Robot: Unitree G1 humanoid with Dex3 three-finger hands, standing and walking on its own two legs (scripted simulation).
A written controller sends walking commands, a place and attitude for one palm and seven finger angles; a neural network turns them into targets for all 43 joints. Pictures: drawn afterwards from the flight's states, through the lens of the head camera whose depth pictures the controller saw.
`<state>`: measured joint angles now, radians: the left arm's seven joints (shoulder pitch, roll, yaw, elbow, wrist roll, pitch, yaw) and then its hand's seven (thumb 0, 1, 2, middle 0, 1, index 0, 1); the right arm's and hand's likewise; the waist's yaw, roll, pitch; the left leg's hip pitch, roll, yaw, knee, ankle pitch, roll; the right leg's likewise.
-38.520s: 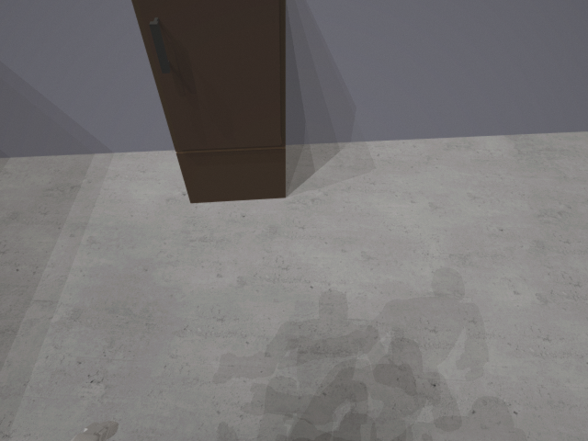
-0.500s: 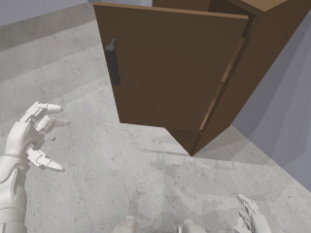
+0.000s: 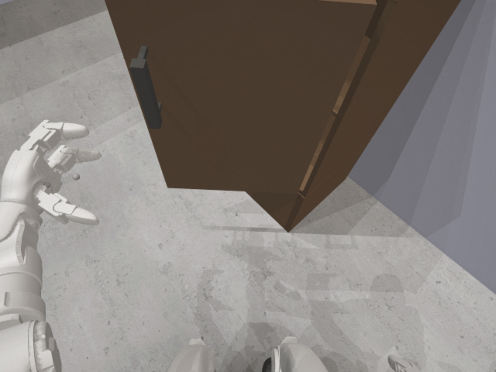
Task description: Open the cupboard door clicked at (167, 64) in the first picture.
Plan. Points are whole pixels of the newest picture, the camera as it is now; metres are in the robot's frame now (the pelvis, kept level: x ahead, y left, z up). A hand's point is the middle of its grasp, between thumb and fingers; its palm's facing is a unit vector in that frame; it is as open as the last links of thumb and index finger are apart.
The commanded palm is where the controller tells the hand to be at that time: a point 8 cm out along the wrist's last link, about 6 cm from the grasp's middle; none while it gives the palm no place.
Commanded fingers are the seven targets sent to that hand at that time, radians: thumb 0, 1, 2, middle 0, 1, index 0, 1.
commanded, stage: move the hooked fingers beside the handle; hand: left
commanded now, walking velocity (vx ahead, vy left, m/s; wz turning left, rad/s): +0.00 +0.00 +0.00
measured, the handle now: (149, 89) +0.60 +0.19 +0.05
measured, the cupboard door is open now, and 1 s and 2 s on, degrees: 46 46 45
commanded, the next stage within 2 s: slide the fingers in behind the handle in 1.72 s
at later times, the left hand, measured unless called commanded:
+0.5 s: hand (94, 137) +0.47 +0.26 +0.06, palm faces -0.03 -1.00 -0.01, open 14.0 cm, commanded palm +0.46 +0.30 +0.06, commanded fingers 0.00 -0.50 0.30 -0.30 -1.20 -0.30 -1.20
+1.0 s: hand (119, 99) +0.55 +0.24 +0.06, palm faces -0.04 -1.00 -0.02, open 14.0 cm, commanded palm +0.54 +0.28 +0.05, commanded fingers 0.00 -0.50 0.30 -0.30 -1.20 -0.30 -1.20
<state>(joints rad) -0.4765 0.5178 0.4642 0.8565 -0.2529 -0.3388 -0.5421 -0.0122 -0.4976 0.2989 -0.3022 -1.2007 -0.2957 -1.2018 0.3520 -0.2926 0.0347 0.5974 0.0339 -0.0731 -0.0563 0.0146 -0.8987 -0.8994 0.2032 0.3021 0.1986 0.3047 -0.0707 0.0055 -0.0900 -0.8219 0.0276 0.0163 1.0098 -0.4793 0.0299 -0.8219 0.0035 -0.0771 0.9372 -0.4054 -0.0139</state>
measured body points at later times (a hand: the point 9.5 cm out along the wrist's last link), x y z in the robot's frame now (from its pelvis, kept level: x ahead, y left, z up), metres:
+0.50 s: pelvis +0.00 +0.01 -0.01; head +0.12 +0.03 +0.42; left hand +0.46 +0.31 +0.07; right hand +0.03 -0.27 -0.11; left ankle +0.00 +0.10 -0.68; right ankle +0.02 -0.12 -0.68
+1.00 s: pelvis +0.00 +0.01 -0.02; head +0.17 +0.04 +0.39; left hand +0.55 +0.29 +0.07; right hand -0.04 -0.26 -0.12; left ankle +0.00 +0.10 -0.68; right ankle +0.02 -0.12 -0.68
